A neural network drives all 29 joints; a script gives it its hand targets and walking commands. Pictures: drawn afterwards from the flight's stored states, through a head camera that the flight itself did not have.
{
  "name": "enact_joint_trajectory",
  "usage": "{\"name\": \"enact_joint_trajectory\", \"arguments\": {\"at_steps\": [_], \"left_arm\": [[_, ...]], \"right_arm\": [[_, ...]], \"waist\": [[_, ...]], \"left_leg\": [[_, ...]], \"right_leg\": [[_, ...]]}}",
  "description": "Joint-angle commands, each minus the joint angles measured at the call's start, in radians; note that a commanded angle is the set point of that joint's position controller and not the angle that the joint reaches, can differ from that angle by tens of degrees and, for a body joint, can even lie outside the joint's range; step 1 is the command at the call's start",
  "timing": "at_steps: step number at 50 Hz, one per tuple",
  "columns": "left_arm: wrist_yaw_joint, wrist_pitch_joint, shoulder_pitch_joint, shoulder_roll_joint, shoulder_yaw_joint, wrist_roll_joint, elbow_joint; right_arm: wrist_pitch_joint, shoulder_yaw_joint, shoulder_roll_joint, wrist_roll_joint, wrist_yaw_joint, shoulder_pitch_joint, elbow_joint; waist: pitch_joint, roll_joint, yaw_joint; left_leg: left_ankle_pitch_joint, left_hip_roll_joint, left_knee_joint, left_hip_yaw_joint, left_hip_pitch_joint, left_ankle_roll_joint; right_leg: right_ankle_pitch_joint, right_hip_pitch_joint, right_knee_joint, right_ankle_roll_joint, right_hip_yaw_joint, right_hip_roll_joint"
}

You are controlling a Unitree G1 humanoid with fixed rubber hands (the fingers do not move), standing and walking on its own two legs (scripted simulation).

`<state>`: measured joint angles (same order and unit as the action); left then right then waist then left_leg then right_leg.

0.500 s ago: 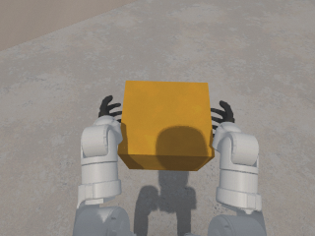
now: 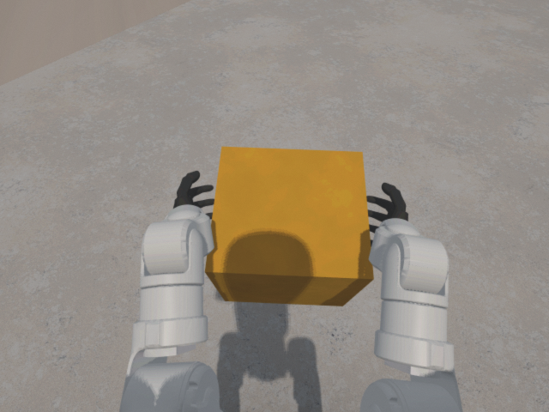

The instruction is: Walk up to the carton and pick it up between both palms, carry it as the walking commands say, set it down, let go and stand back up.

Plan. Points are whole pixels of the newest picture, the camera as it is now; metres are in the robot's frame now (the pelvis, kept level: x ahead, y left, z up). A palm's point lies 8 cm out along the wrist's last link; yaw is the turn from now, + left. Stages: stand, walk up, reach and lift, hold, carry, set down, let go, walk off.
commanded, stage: carry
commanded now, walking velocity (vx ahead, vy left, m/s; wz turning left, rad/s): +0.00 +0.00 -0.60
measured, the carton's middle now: (287, 233) +0.38 +0.01 +0.04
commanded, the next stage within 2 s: none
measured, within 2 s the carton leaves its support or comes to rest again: neither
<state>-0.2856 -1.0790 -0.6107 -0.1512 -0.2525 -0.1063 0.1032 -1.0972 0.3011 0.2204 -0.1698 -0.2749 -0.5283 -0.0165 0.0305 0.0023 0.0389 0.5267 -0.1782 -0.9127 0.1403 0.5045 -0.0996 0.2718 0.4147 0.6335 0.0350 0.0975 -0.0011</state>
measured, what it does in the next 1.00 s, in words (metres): walks backwards, turning right: left foot, then right foot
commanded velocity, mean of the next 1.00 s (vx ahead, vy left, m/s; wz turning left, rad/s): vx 0.00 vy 0.00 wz -0.20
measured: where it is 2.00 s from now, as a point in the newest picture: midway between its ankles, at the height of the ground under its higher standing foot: outside the picture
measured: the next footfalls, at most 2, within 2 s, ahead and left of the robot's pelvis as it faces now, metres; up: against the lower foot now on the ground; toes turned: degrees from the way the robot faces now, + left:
left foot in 0.20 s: +0.03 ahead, +0.12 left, +0.00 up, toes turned +0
right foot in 0.44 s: -0.05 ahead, -0.14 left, +0.00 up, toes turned -24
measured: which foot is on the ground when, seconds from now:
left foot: up 0.00-0.18, down 0.20-0.46, up 0.48-0.70, down 0.72-1.00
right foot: down 0.00-0.20, up 0.22-0.42, down 0.44-1.00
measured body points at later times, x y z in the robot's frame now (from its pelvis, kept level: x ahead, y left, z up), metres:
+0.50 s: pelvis -0.09 -0.02 +0.00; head -0.07 -0.01 +0.45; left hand +0.30 +0.03 +0.10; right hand +0.21 -0.24 +0.10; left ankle -0.02 +0.12 -0.71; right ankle -0.08 -0.12 -0.72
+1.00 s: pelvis -0.16 -0.01 +0.01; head -0.17 +0.00 +0.46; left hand +0.22 +0.02 +0.12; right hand +0.12 -0.25 +0.12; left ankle -0.08 +0.10 -0.72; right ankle -0.08 -0.12 -0.72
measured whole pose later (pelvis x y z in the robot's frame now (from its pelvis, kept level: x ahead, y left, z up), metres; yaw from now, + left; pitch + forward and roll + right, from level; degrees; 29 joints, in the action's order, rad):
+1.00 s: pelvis -0.16 -0.01 +0.01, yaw -18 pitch +1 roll +1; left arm -0.27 -1.10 -0.58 -0.16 -0.30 -0.14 0.11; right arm -1.13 0.29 0.21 -0.17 -0.29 -0.57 0.06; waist 0.07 -0.01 0.00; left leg 0.24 -0.06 -0.57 0.10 0.35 -0.01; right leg 0.10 0.42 0.50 0.07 0.10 0.00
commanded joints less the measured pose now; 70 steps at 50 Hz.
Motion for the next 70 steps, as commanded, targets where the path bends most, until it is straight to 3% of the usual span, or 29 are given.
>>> {"name": "enact_joint_trajectory", "arguments": {"at_steps": [1,2,6,9,10,11,12,13,14,15,18,21,22,23,24,25,26,30,33,36,38,39,40,42,47,52,55,67,70], "left_arm": [[0.237,-0.008,-0.674,-0.994,0.594,0.319,-0.036],[0.234,-0.004,-0.645,-0.974,0.564,0.298,-0.035],[0.219,0.009,-0.641,-0.971,0.545,0.273,-0.077],[0.206,-0.007,-0.54,-0.981,0.547,0.245,-0.049],[0.207,-0.01,-0.544,-0.991,0.564,0.256,-0.063],[0.204,-0.007,-0.527,-0.986,0.562,0.256,-0.095],[0.202,-0.011,-0.531,-0.971,0.566,0.251,-0.091],[0.201,0.0,-0.685,-0.961,0.592,0.272,-0.123],[0.206,-0.004,-0.627,-0.986,0.592,0.268,-0.091],[0.209,0.009,-0.711,-0.99,0.609,0.287,-0.118],[0.22,0.009,-0.697,-1.021,0.657,0.341,-0.128],[0.217,-0.012,-0.582,-0.983,0.653,0.335,-0.051],[0.221,-0.016,-0.575,-0.996,0.638,0.335,-0.023],[0.228,-0.022,-0.516,-0.996,0.62,0.326,0.01],[0.228,-0.013,-0.629,-1.001,0.636,0.346,-0.03],[0.226,-0.017,-0.633,-0.996,0.627,0.327,-0.007],[0.227,-0.017,-0.613,-0.985,0.616,0.313,-0.011],[0.22,0.013,-0.71,-0.986,0.536,0.278,-0.056],[0.215,0.014,-0.653,-0.985,0.516,0.251,-0.036],[0.212,-0.001,-0.548,-0.99,0.523,0.236,0.019],[0.213,0.0,-0.608,-0.985,0.539,0.248,-0.032],[0.215,0.002,-0.675,-0.997,0.555,0.262,-0.051],[0.214,0.003,-0.672,-1.001,0.564,0.259,-0.042],[0.207,0.008,-0.708,-1.01,0.587,0.291,-0.106],[0.214,-0.038,-0.564,-0.958,0.555,0.258,0.045],[0.232,-0.033,-0.624,-0.98,0.528,0.289,0.028],[0.235,-0.027,-0.634,-0.978,0.527,0.291,0.022],[0.226,0.009,-0.659,-1.003,0.591,0.297,-0.074],[0.226,0.005,-0.606,-0.992,0.558,0.278,-0.006]], "right_arm": [[0.025,-0.663,0.879,0.379,0.202,-0.841,-0.033],[0.022,-0.677,0.894,0.388,0.208,-0.817,-0.017],[0.025,-0.694,0.928,0.423,0.213,-0.827,-0.027],[0.018,-0.686,0.927,0.425,0.211,-0.775,-0.045],[0.019,-0.682,0.926,0.42,0.213,-0.755,-0.052],[0.018,-0.675,0.922,0.415,0.214,-0.716,-0.05],[0.021,-0.669,0.9,0.415,0.211,-0.731,-0.049],[0.032,-0.658,0.892,0.406,0.204,-0.814,-0.043],[0.026,-0.681,0.905,0.392,0.204,-0.772,-0.056],[0.038,-0.68,0.891,0.4,0.207,-0.844,-0.082],[0.049,-0.654,0.873,0.374,0.2,-0.791,-0.089],[0.026,-0.585,0.804,0.309,0.188,-0.599,0.02],[0.026,-0.592,0.809,0.314,0.184,-0.632,0.01],[0.021,-0.603,0.795,0.31,0.185,-0.623,0.011],[0.025,-0.603,0.824,0.309,0.182,-0.679,0.003],[0.01,-0.61,0.814,0.32,0.187,-0.721,0.003],[0.015,-0.618,0.824,0.338,0.193,-0.73,0.008],[0.022,-0.693,0.922,0.418,0.21,-0.914,-0.03],[0.017,-0.7,0.937,0.436,0.213,-0.899,-0.014],[0.016,-0.682,0.926,0.42,0.211,-0.833,-0.016],[0.018,-0.652,0.918,0.408,0.22,-0.811,0.016],[0.025,-0.655,0.922,0.404,0.217,-0.859,0.006],[0.025,-0.65,0.924,0.393,0.219,-0.832,0.025],[0.022,-0.66,0.932,0.408,0.214,-0.849,-0.045],[-0.012,-0.606,0.854,0.336,0.198,-0.741,0.061],[-0.017,-0.587,0.888,0.328,0.195,-0.757,0.085],[-0.012,-0.578,0.895,0.325,0.196,-0.747,0.1],[0.031,-0.625,0.896,0.373,0.223,-0.78,-0.012],[0.028,-0.605,0.878,0.35,0.217,-0.763,0.027]], "waist": [[0.434,-0.14,-0.023],[0.427,-0.202,-0.025],[0.503,-0.205,-0.017],[0.519,-0.115,-0.038],[0.538,-0.034,-0.061],[0.565,0.212,-0.056],[0.553,0.363,-0.053],[0.509,0.259,-0.054],[0.447,0.13,-0.052],[0.422,0.111,-0.054],[0.449,0.181,-0.057],[0.487,0.225,-0.048],[0.499,0.145,-0.04],[0.51,0.07,-0.028],[0.504,-0.135,-0.03],[0.505,-0.158,-0.031],[0.465,-0.081,-0.027],[0.449,-0.196,-0.029],[0.488,-0.197,-0.021],[0.545,-0.08,-0.042],[0.554,0.119,-0.04],[0.532,0.136,-0.04],[0.496,0.138,-0.039],[0.449,0.014,-0.043],[0.374,-0.037,-0.044],[0.371,-0.118,-0.042],[0.382,-0.11,-0.043],[0.419,0.093,-0.041],[0.422,0.022,-0.038]], "left_leg": [[0.041,0.059,-0.139,-0.054,0.165,-0.007],[0.01,0.067,-0.124,-0.073,0.147,0.004],[-0.083,0.12,0.055,-0.057,0.012,0.028],[-0.18,0.112,0.345,-0.066,-0.214,0.064],[-0.332,0.008,0.494,-0.157,-0.4,0.105],[-0.708,-0.221,0.534,-0.375,-0.561,0.174],[-0.901,-0.364,0.486,-0.462,-0.559,0.299],[-0.877,-0.324,0.461,-0.387,-0.511,0.314],[-0.895,-0.268,0.449,-0.304,-0.488,0.286],[-0.857,-0.238,0.449,-0.265,-0.48,0.253],[-0.854,-0.183,0.4,-0.09,-0.486,0.191],[-0.739,-0.161,0.312,-0.032,-0.459,0.135],[-0.659,-0.127,0.261,-0.009,-0.403,0.093],[-0.445,-0.085,0.173,-0.004,-0.231,0.034],[-0.046,0.013,0.056,0.026,0.019,-0.018],[0.096,0.03,-0.003,-0.025,-0.002,0.002],[0.066,0.045,-0.06,-0.038,0.014,0.01],[-0.041,0.075,-0.008,-0.088,0.031,0.044],[-0.093,0.123,0.169,-0.059,-0.072,0.062],[-0.338,0.07,0.478,-0.101,-0.306,0.091],[-0.5,-0.071,0.48,-0.256,-0.374,0.149],[-0.537,-0.074,0.451,-0.258,-0.337,0.165],[-0.434,-0.036,0.47,-0.207,-0.31,0.145],[-0.211,0.038,0.461,-0.135,-0.243,0.104],[-0.141,0.077,0.407,-0.096,-0.247,0.118],[-0.181,0.099,0.353,-0.08,-0.234,0.124],[-0.177,0.109,0.343,-0.075,-0.238,0.127],[-0.047,0.007,0.548,-0.22,-0.162,0.149],[-0.085,0.022,0.502,-0.189,-0.154,0.147]], "right_leg": [[-0.753,-0.434,-0.119,0.14,-0.388,-0.295],[-0.673,-0.386,-0.13,0.134,-0.384,-0.28],[-0.516,-0.347,-0.131,0.115,-0.337,-0.236],[-0.381,-0.218,-0.072,0.073,-0.299,-0.18],[-0.282,-0.082,0.017,0.026,-0.22,-0.129],[0.001,0.092,0.177,-0.033,-0.126,-0.025],[0.324,0.185,0.306,-0.078,-0.065,0.005],[0.313,0.186,0.37,-0.071,-0.095,-0.043],[0.298,0.19,0.39,-0.063,-0.087,-0.036],[0.276,0.198,0.371,-0.059,-0.069,-0.034],[0.238,0.082,0.169,-0.064,0.011,0.006],[0.062,-0.092,-0.121,-0.055,0.058,0.03],[-0.026,-0.193,-0.228,-0.039,-0.017,-0.025],[-0.294,-0.355,-0.244,-0.004,-0.186,-0.144],[-0.797,-0.518,-0.141,0.08,-0.403,-0.325],[-0.787,-0.419,-0.135,0.159,-0.41,-0.372],[-0.676,-0.383,-0.158,0.162,-0.388,-0.341],[-0.476,-0.357,-0.199,0.141,-0.291,-0.285],[-0.399,-0.363,-0.201,0.131,-0.247,-0.262],[-0.371,-0.304,-0.15,0.074,-0.157,-0.193],[-0.196,-0.229,-0.121,0.015,-0.101,-0.105],[-0.171,-0.245,-0.133,0.008,-0.092,-0.094],[-0.137,-0.25,-0.153,0.016,-0.098,-0.097],[-0.088,-0.245,-0.217,0.039,-0.155,-0.132],[0.172,-0.123,-0.337,0.042,-0.233,-0.174],[0.182,-0.106,-0.367,0.04,-0.239,-0.176],[0.214,-0.083,-0.368,0.032,-0.232,-0.173],[-0.011,-0.151,-0.104,-0.001,-0.09,-0.073],[-0.028,-0.174,-0.136,0.002,-0.115,-0.086]]}}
